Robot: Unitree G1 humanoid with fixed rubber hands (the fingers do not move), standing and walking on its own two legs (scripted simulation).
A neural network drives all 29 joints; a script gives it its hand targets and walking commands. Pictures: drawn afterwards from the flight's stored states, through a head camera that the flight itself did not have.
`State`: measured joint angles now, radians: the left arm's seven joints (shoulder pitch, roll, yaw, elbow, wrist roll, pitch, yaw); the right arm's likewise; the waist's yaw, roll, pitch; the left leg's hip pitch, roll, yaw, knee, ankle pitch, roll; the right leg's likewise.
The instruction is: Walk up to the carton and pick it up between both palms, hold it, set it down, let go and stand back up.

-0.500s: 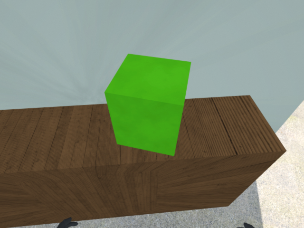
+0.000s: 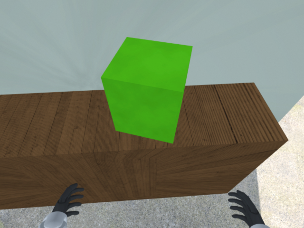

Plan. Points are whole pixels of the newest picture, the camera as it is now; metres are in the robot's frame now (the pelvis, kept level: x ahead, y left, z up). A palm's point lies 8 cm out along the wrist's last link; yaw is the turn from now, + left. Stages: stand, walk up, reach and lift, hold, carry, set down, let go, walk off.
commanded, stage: reach and lift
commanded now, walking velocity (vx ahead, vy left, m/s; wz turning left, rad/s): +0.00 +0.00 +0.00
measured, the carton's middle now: (150, 92) +0.52 +0.03 +0.03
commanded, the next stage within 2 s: none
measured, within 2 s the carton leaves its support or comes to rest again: neither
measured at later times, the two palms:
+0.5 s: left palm (48, 206) +0.18 +0.27 -0.02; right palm (241, 219) +0.16 -0.20 -0.05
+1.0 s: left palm (46, 180) +0.24 +0.28 +0.00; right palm (224, 192) +0.22 -0.16 -0.01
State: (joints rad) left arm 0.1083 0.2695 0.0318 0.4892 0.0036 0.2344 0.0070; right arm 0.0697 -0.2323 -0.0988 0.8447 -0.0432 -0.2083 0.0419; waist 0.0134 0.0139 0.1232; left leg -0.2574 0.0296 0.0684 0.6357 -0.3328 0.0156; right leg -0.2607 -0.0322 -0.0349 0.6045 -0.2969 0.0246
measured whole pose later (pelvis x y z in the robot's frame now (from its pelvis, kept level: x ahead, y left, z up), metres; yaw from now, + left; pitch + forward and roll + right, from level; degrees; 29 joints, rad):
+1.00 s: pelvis +0.04 +0.00 +0.01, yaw +0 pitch -5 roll -2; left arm 0.15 0.43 0.10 0.36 -0.17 -0.09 -0.23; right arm 0.31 0.02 0.12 0.35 0.13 -0.33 -0.28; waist 0.06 -0.04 0.13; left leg -0.07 0.05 0.07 0.49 -0.32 -0.01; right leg -0.05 0.00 -0.04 0.40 -0.25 0.01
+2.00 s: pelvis +0.01 -0.01 +0.02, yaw +0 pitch -3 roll -1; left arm -0.49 0.47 0.07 0.59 -0.26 0.19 -0.19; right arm -0.29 -0.03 0.05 0.31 0.24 0.15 -0.36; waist 0.00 -0.04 0.09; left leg -0.12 0.05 0.07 0.42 -0.24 0.00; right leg -0.11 0.00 -0.04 0.35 -0.18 0.01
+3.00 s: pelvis +0.02 +0.00 +0.02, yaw +1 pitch +5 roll -2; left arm -1.14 0.54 -0.08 1.17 -0.29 0.20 -0.13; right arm -0.93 -0.10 -0.04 0.82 0.29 0.25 -0.29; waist -0.13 -0.05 -0.04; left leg -0.29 0.03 0.05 0.43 -0.23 0.01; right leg -0.24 -0.01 -0.06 0.31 -0.15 0.02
